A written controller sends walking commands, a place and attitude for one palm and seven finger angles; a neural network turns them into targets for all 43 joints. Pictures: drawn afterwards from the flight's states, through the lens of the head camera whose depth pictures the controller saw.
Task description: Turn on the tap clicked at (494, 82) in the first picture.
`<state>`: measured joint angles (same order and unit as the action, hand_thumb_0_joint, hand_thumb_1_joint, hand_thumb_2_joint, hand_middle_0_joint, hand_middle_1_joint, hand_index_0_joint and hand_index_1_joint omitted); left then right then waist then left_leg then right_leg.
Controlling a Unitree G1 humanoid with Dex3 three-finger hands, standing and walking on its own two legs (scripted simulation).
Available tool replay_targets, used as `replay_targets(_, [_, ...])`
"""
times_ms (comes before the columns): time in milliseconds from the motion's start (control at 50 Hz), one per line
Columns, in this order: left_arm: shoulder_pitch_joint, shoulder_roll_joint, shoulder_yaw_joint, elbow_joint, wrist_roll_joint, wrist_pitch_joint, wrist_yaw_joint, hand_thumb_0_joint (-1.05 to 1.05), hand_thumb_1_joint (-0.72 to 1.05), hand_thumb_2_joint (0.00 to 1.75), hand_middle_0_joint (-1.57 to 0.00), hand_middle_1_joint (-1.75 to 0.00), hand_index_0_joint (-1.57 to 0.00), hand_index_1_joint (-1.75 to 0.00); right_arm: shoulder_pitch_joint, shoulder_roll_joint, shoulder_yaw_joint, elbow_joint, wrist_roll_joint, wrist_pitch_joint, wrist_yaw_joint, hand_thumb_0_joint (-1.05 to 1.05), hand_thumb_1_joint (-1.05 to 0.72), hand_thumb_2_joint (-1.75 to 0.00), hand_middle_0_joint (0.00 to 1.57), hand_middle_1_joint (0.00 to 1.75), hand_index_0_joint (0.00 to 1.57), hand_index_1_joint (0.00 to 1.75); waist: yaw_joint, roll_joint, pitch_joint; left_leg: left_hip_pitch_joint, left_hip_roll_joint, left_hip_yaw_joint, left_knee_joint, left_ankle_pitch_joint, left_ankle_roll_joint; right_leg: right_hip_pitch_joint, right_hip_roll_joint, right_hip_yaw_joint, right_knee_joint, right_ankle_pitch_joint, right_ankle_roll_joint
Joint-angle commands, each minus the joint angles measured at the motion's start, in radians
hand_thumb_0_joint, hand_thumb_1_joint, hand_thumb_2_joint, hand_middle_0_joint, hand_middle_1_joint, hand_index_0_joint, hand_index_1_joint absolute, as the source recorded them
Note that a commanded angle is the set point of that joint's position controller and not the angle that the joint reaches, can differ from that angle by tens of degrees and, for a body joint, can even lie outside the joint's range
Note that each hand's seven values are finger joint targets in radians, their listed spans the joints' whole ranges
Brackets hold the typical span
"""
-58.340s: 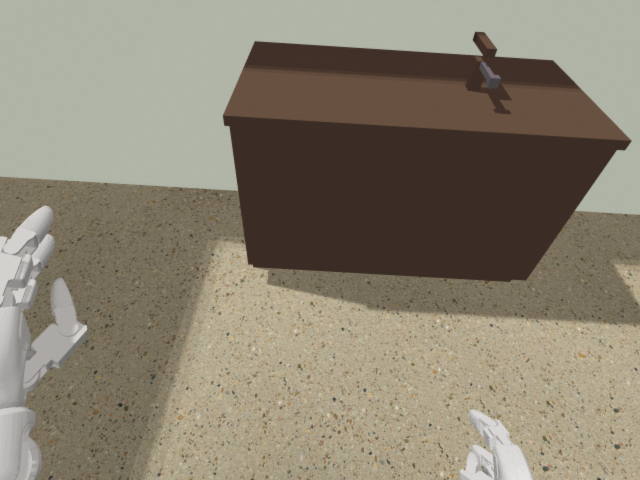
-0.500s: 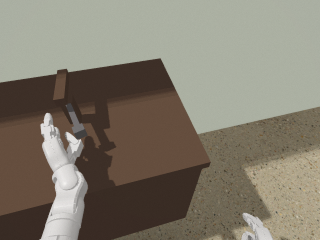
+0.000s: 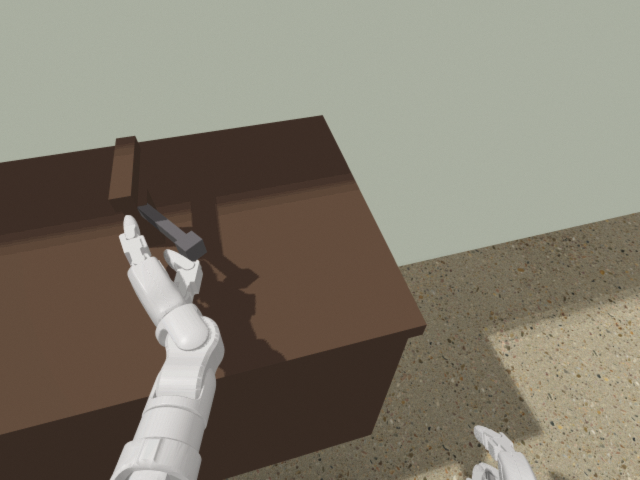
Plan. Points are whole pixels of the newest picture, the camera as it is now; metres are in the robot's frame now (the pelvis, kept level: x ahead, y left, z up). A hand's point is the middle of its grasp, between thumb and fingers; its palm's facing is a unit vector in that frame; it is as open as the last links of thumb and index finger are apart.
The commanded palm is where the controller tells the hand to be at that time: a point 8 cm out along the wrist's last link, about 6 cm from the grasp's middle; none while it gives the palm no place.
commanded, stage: push the lever round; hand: left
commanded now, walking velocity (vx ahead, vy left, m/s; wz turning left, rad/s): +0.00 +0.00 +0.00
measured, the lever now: (191, 247) +0.40 +0.20 +0.07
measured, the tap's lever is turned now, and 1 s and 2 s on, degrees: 34 64 86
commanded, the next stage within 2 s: lift the hand up off the lever in 1.58 s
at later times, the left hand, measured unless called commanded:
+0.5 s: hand (216, 252) +0.39 +0.16 +0.06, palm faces +0.73 -0.67 -0.09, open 7.6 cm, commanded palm +0.35 +0.18 +0.06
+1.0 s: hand (232, 235) +0.43 +0.15 +0.06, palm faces +0.80 -0.58 -0.15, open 7.9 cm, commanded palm +0.38 +0.17 +0.06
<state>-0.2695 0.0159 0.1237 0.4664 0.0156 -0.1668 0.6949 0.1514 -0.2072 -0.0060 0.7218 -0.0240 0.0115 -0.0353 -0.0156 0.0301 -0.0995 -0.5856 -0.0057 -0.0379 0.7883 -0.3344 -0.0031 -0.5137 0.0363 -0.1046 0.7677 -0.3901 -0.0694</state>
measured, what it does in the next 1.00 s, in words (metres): stands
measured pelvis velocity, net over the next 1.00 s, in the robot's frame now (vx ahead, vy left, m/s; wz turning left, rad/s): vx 0.00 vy -0.03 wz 0.01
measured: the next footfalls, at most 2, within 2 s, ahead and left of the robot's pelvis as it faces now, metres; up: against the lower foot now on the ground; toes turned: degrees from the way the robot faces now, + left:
none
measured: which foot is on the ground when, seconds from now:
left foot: down 0.00-1.00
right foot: down 0.00-1.00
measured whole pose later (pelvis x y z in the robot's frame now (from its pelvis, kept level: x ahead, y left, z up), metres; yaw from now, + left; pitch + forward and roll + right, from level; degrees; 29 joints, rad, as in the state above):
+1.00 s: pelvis +0.00 -0.03 -0.01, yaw +1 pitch +13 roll +0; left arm -0.63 -0.02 0.31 0.80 0.12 -0.10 0.95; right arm 0.19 -0.20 -0.03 0.78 -0.08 0.03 0.01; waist -0.06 0.03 -0.15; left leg -0.70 0.01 -0.06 0.81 -0.34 -0.03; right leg -0.63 0.06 -0.13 0.81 -0.41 -0.11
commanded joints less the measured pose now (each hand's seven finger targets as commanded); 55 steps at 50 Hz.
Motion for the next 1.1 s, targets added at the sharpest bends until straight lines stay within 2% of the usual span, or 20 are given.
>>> replay_targets(0, [-0.38, 0.092, 0.012, -0.179, 0.041, -0.037, 0.037, 0.0, 0.9, 0.9, -0.15, -0.15, -0.15, -0.15, -0.08, -0.123, -0.047, -0.134, -0.003, -0.03, -0.01, 0.0, -0.9, -0.9, 0.2, 0.3, 0.2, 0.3, -0.019, -0.06, -0.268, 0.147, 0.01, -0.007, -0.069, 0.179, 0.024, 0.079, -0.054, 0.082, -0.146, 0.226, 0.047])
replay_targets(40, [-0.361, 0.146, 0.077, -0.157, 0.048, -0.03, 0.055, 0.0, 0.9, 0.9, -0.15, -0.15, -0.15, -0.15, -0.071, -0.127, -0.051, -0.125, -0.005, -0.019, -0.01, 0.0, -0.9, -0.9, 0.2, 0.3, 0.2, 0.3, -0.004, -0.057, -0.273, 0.136, 0.013, -0.013, -0.073, 0.19, 0.02, 0.097, -0.052, 0.083, -0.144, 0.236, 0.043])
replay_targets(60, [-0.373, 0.088, 0.026, -0.168, 0.048, -0.029, 0.058, 0.0, 0.9, 0.9, -0.15, -0.15, -0.15, -0.15, -0.076, -0.119, -0.048, -0.137, -0.008, -0.016, -0.004, 0.0, -0.9, -0.9, 0.2, 0.3, 0.2, 0.3, -0.012, -0.05, -0.279, 0.144, 0.01, -0.006, -0.068, 0.201, 0.021, 0.096, -0.055, 0.079, -0.139, 0.25, 0.046])
replay_targets(140, [-0.365, 0.081, 0.031, -0.185, 0.074, -0.034, 0.079, 0.0, 0.9, 0.9, -0.15, -0.15, -0.15, -0.15, -0.063, -0.119, -0.058, -0.126, -0.018, -0.014, 0.008, 0.0, -0.9, -0.9, 0.2, 0.3, 0.2, 0.3, -0.003, -0.023, -0.313, 0.162, 0.019, -0.012, -0.048, 0.254, 0.015, 0.086, -0.047, 0.07, -0.115, 0.288, 0.036])
replay_targets(160, [-0.377, 0.039, -0.012, -0.183, 0.073, -0.032, 0.078, 0.0, 0.9, 0.9, -0.15, -0.15, -0.15, -0.15, -0.072, -0.114, -0.054, -0.134, -0.017, -0.012, 0.013, 0.0, -0.9, -0.9, 0.2, 0.3, 0.2, 0.3, -0.015, -0.016, -0.296, 0.16, 0.018, -0.008, -0.048, 0.244, 0.016, 0.072, -0.05, 0.068, -0.116, 0.278, 0.038])
replay_targets(280, [-0.5, 0.006, -0.036, -0.137, 0.071, -0.021, 0.102, 0.0, 0.9, 0.9, -0.15, -0.15, -0.15, -0.15, -0.083, -0.115, -0.054, -0.112, -0.016, -0.019, 0.008, 0.0, -0.9, -0.9, 0.2, 0.3, 0.2, 0.3, -0.043, -0.066, -0.246, 0.135, 0.019, -0.015, -0.055, 0.16, 0.02, 0.029, -0.051, 0.07, -0.141, 0.18, 0.041])
replay_targets(340, [-0.506, 0.041, 0.007, -0.111, 0.084, -0.017, 0.122, 0.0, 0.9, 0.9, -0.15, -0.15, -0.15, -0.15, -0.082, -0.116, -0.058, -0.094, -0.022, -0.021, 0.006, 0.0, -0.9, -0.9, 0.2, 0.3, 0.2, 0.3, -0.029, -0.027, -0.265, 0.128, 0.018, -0.019, -0.056, 0.142, 0.016, 0.025, -0.048, 0.072, -0.139, 0.155, 0.037])
replay_targets(360, [-0.544, -0.01, -0.04, -0.115, 0.086, -0.017, 0.124, 0.0, 0.9, 0.9, -0.15, -0.15, -0.15, -0.15, -0.083, -0.11, -0.053, -0.099, -0.024, -0.024, 0.011, 0.0, -0.9, -0.9, 0.2, 0.3, 0.2, 0.3, -0.044, -0.026, -0.283, 0.139, 0.015, -0.015, -0.052, 0.147, 0.017, 0.018, -0.05, 0.068, -0.129, 0.16, 0.04])
replay_targets(440, [-0.567, 0.044, 0.032, -0.037, 0.099, -0.002, 0.151, 0.0, 0.9, 0.9, -0.15, -0.15, -0.15, -0.15, -0.067, -0.114, -0.058, -0.075, -0.032, -0.024, 0.012, 0.0, -0.9, -0.9, 0.2, 0.3, 0.2, 0.3, -0.036, -0.051, -0.299, 0.105, 0.014, -0.015, -0.04, 0.138, 0.016, 0.02, -0.05, 0.073, -0.131, 0.154, 0.04])
replay_targets(500, [-0.635, 0.011, 0.014, 0.001, 0.098, 0.007, 0.165, 0.0, 0.9, 0.9, -0.15, -0.15, -0.15, -0.15, -0.064, -0.107, -0.054, -0.078, -0.035, -0.026, 0.016, 0.0, -0.9, -0.9, 0.2, 0.3, 0.2, 0.3, -0.052, -0.069, -0.302, 0.089, 0.011, -0.004, -0.031, 0.13, 0.02, 0.015, -0.055, 0.076, -0.133, 0.154, 0.047])
replay_targets(540, [-0.614, 0.085, 0.101, 0.04, 0.1, 0.016, 0.181, 0.0, 0.9, 0.9, -0.15, -0.15, -0.15, -0.15, -0.051, -0.116, -0.058, -0.065, -0.039, -0.021, 0.014, 0.0, -0.9, -0.9, 0.2, 0.3, 0.2, 0.3, -0.032, -0.077, -0.313, 0.062, 0.008, -0.003, -0.028, 0.137, 0.02, 0.042, -0.056, 0.087, -0.139, 0.177, 0.047])
replay_targets(620, [-0.693, 0.035, 0.063, 0.039, 0.113, 0.021, 0.195, 0.0, 0.9, 0.9, -0.15, -0.15, -0.15, -0.15, -0.037, -0.106, -0.056, -0.072, -0.045, -0.018, 0.026, 0.0, -0.9, -0.9, 0.2, 0.3, 0.2, 0.3, -0.05, -0.057, -0.35, 0.071, 0.009, 0.005, -0.011, 0.182, 0.02, 0.042, -0.062, 0.084, -0.118, 0.249, 0.05])
replay_targets(640, [-0.648, 0.083, 0.123, 0.064, 0.121, 0.028, 0.204, 0.0, 0.9, 0.9, -0.15, -0.15, -0.15, -0.15, -0.028, -0.113, -0.061, -0.062, -0.05, -0.018, 0.027, 0.0, -0.9, -0.9, 0.2, 0.3, 0.2, 0.3, -0.029, -0.043, -0.354, 0.066, 0.01, 0.002, -0.011, 0.19, 0.019, 0.045, -0.056, 0.082, -0.115, 0.256, 0.047])
replay_targets(720, [-0.693, 0.053, 0.097, 0.079, 0.127, 0.031, 0.21, 0.0, 0.9, 0.9, -0.15, -0.15, -0.15, -0.15, -0.02, -0.106, -0.059, -0.071, -0.05, -0.016, 0.034, 0.0, -0.9, -0.9, 0.2, 0.3, 0.2, 0.3, -0.055, -0.096, -0.348, 0.034, 0.008, 0.009, -0.002, 0.184, 0.023, 0.063, -0.07, 0.091, -0.118, 0.302, 0.06])
replay_targets(740, [-0.673, 0.098, 0.148, 0.11, 0.131, 0.038, 0.216, 0.0, 0.9, 0.9, -0.15, -0.15, -0.15, -0.15, -0.016, -0.116, -0.063, -0.058, -0.053, -0.015, 0.031, 0.0, -0.9, -0.9, 0.2, 0.3, 0.2, 0.3, -0.043, -0.094, -0.34, 0.024, 0.008, 0.009, -0.003, 0.178, 0.025, 0.061, -0.067, 0.094, -0.125, 0.296, 0.059])
replay_targets(800, [-0.753, 0.077, 0.123, 0.114, 0.128, 0.034, 0.222, 0.0, 0.9, 0.9, -0.15, -0.15, -0.15, -0.15, -0.011, -0.111, -0.059, -0.061, -0.051, -0.018, 0.032, 0.0, -0.9, -0.9, 0.2, 0.3, 0.2, 0.3, -0.068, -0.107, -0.328, 0.006, 0.005, 0.011, -0.005, 0.147, 0.027, 0.059, -0.078, 0.104, -0.136, 0.277, 0.069])
replay_targets(840, [-0.728, 0.137, 0.194, 0.129, 0.126, 0.035, 0.232, 0.0, 0.9, 0.9, -0.15, -0.15, -0.15, -0.15, 0.0, -0.12, -0.065, -0.048, -0.054, -0.019, 0.03, 0.0, -0.9, -0.9, 0.2, 0.3, 0.2, 0.3, -0.05, -0.108, -0.345, -0.003, 0.004, 0.01, -0.004, 0.147, 0.028, 0.081, -0.077, 0.11, -0.141, 0.294, 0.07])
replay_targets(900, [-0.764, 0.089, 0.138, 0.139, 0.136, 0.034, 0.231, 0.0, 0.9, 0.9, -0.15, -0.15, -0.15, -0.15, -0.001, -0.11, -0.058, -0.056, -0.054, -0.02, 0.033, 0.0, -0.9, -0.9, 0.2, 0.3, 0.2, 0.3, -0.07, -0.094, -0.346, -0.007, 0.001, 0.016, -0.006, 0.14, 0.028, 0.081, -0.087, 0.117, -0.138, 0.313, 0.078])
replay_targets(940, [-0.754, 0.158, 0.201, 0.181, 0.144, 0.037, 0.234, 0.0, 0.9, 0.9, -0.15, -0.15, -0.15, -0.15, 0.011, -0.121, -0.063, -0.041, -0.055, -0.018, 0.029, 0.0, -0.9, -0.9, 0.2, 0.3, 0.2, 0.3, -0.064, -0.091, -0.326, -0.03, 0.001, 0.016, -0.004, 0.119, 0.029, 0.075, -0.086, 0.124, -0.149, 0.284, 0.077])
replay_targets(1080, [-0.802, 0.173, 0.204, 0.171, 0.145, 0.01, 0.235, 0.0, 0.9, 0.9, -0.15, -0.15, -0.15, -0.15, 0.024, -0.116, -0.061, -0.058, -0.052, -0.017, 0.027, 0.0, -0.9, -0.9, 0.2, 0.3, 0.2, 0.3, -0.072, -0.087, -0.362, -0.05, -0.001, 0.018, -0.007, 0.109, 0.03, 0.112, -0.098, 0.148, -0.147, 0.319, 0.089])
